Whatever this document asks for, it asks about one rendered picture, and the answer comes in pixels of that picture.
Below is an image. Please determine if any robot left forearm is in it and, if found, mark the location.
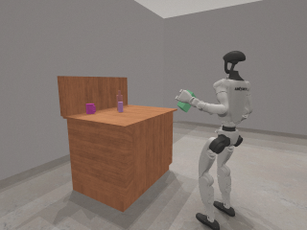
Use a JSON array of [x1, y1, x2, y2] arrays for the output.
[[189, 97, 226, 115]]

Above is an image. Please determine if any robot left shin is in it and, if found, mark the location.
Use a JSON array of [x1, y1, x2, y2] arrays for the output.
[[198, 175, 215, 222]]

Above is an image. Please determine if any robot right forearm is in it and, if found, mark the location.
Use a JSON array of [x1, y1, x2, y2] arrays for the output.
[[233, 113, 250, 126]]

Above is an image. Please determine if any sponge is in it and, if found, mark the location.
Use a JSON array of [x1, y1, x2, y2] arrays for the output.
[[177, 89, 196, 113]]

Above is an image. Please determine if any robot right upper arm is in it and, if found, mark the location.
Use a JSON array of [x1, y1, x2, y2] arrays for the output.
[[243, 81, 253, 115]]

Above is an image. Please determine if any robot left hand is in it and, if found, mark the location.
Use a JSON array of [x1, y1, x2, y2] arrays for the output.
[[175, 89, 192, 104]]

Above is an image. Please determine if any robot left thigh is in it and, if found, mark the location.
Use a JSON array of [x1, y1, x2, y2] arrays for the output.
[[199, 135, 226, 187]]

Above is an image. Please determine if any robot left upper arm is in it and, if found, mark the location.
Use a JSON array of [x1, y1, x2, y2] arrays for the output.
[[213, 79, 229, 118]]

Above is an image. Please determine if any table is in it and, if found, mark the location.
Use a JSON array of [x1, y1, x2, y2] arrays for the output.
[[57, 76, 177, 213]]

